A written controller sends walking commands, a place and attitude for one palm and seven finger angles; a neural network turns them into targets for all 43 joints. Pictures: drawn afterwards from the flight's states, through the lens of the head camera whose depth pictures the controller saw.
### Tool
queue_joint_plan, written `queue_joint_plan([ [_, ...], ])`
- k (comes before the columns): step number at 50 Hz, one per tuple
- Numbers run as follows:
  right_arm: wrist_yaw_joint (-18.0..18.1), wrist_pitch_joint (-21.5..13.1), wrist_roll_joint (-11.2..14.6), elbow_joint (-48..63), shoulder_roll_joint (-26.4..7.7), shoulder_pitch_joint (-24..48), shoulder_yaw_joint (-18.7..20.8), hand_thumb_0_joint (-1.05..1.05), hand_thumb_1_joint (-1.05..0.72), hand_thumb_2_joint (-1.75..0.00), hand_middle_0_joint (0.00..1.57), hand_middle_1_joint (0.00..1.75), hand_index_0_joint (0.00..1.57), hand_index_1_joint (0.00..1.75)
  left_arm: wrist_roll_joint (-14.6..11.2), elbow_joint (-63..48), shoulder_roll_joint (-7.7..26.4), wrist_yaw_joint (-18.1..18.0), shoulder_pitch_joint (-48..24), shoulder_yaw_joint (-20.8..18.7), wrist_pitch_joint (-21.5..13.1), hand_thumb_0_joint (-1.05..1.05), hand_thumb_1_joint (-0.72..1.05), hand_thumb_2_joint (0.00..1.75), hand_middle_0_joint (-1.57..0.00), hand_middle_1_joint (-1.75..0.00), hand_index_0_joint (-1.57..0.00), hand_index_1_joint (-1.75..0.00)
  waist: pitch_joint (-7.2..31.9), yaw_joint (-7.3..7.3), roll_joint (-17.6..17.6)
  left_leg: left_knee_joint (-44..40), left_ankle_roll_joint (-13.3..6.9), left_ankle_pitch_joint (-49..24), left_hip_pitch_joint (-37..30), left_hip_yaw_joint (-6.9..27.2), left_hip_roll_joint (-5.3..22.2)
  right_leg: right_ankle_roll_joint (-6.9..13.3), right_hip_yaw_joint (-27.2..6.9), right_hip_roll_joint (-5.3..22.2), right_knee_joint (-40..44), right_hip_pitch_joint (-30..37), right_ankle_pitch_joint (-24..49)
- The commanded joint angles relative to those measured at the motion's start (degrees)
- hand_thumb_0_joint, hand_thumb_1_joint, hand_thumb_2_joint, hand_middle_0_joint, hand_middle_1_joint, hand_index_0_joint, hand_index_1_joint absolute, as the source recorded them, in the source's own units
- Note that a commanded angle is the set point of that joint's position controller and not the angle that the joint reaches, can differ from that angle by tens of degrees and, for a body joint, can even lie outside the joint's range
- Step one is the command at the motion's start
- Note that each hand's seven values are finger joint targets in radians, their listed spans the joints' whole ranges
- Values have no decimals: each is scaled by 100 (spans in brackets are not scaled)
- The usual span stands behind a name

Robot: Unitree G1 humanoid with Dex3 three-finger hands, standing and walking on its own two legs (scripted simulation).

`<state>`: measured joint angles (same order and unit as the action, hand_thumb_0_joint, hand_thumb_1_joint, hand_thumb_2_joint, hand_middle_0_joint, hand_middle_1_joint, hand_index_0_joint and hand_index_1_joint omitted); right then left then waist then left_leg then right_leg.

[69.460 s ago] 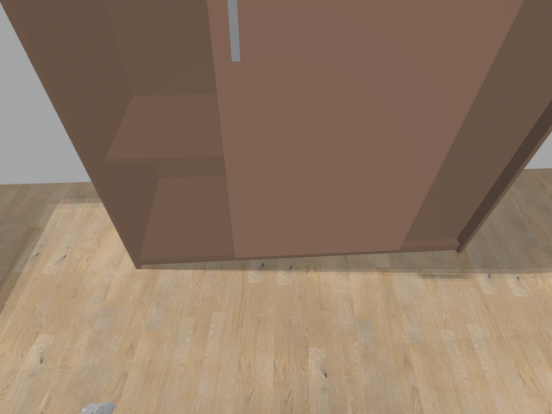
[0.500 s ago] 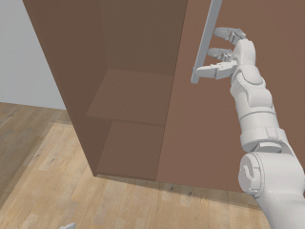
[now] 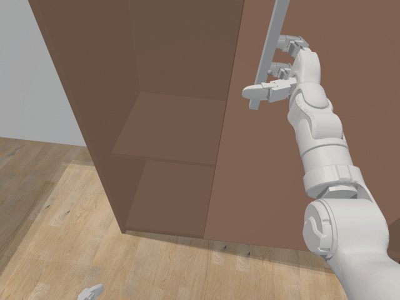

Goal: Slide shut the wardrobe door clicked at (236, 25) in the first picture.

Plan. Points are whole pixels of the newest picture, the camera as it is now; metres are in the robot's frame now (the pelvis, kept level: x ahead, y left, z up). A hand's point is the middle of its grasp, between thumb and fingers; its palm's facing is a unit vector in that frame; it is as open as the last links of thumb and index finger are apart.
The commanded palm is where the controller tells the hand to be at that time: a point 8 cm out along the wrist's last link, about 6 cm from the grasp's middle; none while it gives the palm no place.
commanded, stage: slide the fingers in behind the handle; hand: right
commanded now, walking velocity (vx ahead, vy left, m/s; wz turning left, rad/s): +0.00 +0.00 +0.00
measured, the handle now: (266, 50) +0.53 -0.05 +0.27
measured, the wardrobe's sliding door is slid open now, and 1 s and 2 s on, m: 0.41 0.41 0.41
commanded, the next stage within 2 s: grip the handle and tug to test in 0.94 s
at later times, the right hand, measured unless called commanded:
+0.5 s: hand (257, 71) +0.47 -0.03 +0.26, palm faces -0.04 +1.00 +0.00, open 14.0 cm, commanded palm +0.45 -0.09 +0.25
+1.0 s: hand (259, 72) +0.46 -0.04 +0.26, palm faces -0.03 +1.00 +0.01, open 14.0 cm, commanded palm +0.45 -0.09 +0.25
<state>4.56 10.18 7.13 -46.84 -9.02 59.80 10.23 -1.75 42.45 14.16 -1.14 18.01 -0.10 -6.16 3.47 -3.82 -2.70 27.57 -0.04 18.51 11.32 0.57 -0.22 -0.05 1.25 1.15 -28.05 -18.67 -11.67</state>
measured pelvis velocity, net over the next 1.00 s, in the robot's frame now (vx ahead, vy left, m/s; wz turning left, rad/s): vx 0.00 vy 0.01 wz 0.00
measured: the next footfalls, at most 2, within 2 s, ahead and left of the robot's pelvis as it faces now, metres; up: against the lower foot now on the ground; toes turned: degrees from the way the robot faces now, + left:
none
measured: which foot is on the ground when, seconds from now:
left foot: down 0.00-1.00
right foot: down 0.00-1.00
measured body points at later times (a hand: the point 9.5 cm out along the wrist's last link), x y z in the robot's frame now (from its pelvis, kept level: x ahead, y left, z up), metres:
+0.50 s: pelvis +0.00 +0.00 +0.00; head +0.00 +0.02 +0.45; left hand +0.09 +0.26 -0.12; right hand +0.46 -0.09 +0.26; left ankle -0.05 +0.12 -0.74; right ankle +0.03 -0.12 -0.74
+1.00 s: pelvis +0.00 +0.01 +0.00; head +0.00 +0.02 +0.45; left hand +0.09 +0.26 -0.12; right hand +0.46 -0.09 +0.26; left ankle -0.05 +0.12 -0.74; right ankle +0.03 -0.12 -0.74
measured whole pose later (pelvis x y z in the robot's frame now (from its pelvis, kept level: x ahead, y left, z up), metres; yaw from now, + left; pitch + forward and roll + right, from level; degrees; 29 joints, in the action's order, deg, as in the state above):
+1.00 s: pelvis +0.00 +0.01 +0.00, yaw +0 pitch +2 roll +0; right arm 7.0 12.2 7.0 -43.4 -6.6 58.2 8.8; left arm -1.5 42.6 14.0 -0.9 17.7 -0.6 -4.6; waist 3.4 -3.6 -2.7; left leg 26.7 -0.5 18.6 9.9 0.5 -0.5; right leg -0.4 1.1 1.4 -27.1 -17.2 -11.7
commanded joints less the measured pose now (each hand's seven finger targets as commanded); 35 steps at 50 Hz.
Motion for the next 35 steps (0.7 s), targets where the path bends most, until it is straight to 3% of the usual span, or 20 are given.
queue_joint_plan([
  [1,42,-374,-46,1290,-1002,3258,135,0,50,-30,30,120,30,120,-43,-649,700,-79,-110,-219,-190,0,90,90,-20,-30,-20,-30,1634,-39,679,-418,-37,-2220,320,-204,-187,291,23,-141,40,1497,1263],
  [11,68,-345,-8,1503,-771,3253,3,0,50,-30,30,120,30,120,-37,-630,666,-63,-119,-236,-224,0,90,90,-20,-30,-20,-30,1722,-45,551,-428,-40,-2332,308,-210,-204,287,26,-153,32,1630,1372],
  [13,109,-305,-24,1379,-894,3153,107,0,50,-30,30,120,30,120,-35,-619,689,-66,-122,-232,-198,0,90,90,-20,-30,-20,-30,1630,-17,669,-458,-33,-2258,277,-202,-194,294,33,-153,63,1507,1283],
  [14,120,-292,-32,1402,-746,3283,-17,0,50,-30,30,120,30,120,-36,-607,673,-63,-121,-227,-193,0,90,90,-20,-30,-20,-30,1608,-53,559,-450,-38,-2217,327,-210,-197,287,34,-156,71,1532,1246],
  [15,139,-278,-13,1351,-631,3305,-56,0,50,-30,30,120,30,120,-32,-605,660,-65,-115,-231,-209,0,90,90,-20,-30,-20,-30,1562,-87,696,-459,-26,-2242,375,-217,-203,300,30,-158,45,1538,1261],
  [18,188,-336,-28,1489,-833,3347,100,0,50,-30,30,120,30,120,-7,-613,676,-60,-110,-242,-210,0,90,90,-20,-30,-20,-30,1814,-19,617,-406,-41,-2374,226,-199,-188,291,26,-165,43,1589,1404],
  [23,257,-362,-63,1401,-440,3342,-187,0,50,-30,30,120,30,120,-12,-586,643,-19,-121,-244,-209,0,90,90,-20,-30,-20,-30,1683,-84,604,-398,-41,-2357,388,-221,-202,280,24,-150,22,1669,1416],
  [27,319,-284,-79,1235,-804,3195,118,0,50,-30,30,120,30,120,24,-563,682,-42,-103,-234,-124,0,90,90,-20,-30,-20,-30,1706,19,826,-388,-46,-2413,147,-221,-175,280,44,-169,50,1459,1419],
  [29,359,-300,-109,1289,-633,3346,14,0,50,-30,30,120,30,120,16,-597,638,-36,-134,-225,-127,0,90,90,-20,-30,-20,-30,1620,-46,744,-404,-22,-2384,277,-198,-182,295,68,-170,48,1465,1334],
  [31,373,-327,-115,1246,-697,3454,42,0,50,-30,30,120,30,120,25,-576,653,-40,-92,-232,-127,0,90,90,-20,-30,-20,-30,1621,-80,841,-399,-19,-2356,292,-195,-181,294,59,-157,53,1474,1312],
  [33,367,-421,-136,1537,-686,3409,28,0,50,-30,30,120,30,120,27,-651,636,-16,-121,-249,-134,0,90,90,-20,-30,-20,-30,1949,-2,611,-341,-53,-2530,156,-193,-179,279,51,-162,32,1665,1559],
  [35,317,-418,-78,1505,-655,3242,18,0,50,-30,30,120,30,120,11,-661,625,-14,-159,-248,-137,0,90,90,-20,-30,-20,-30,1899,7,749,-366,-41,-2645,112,-194,-190,288,59,-162,14,1653,1620],
])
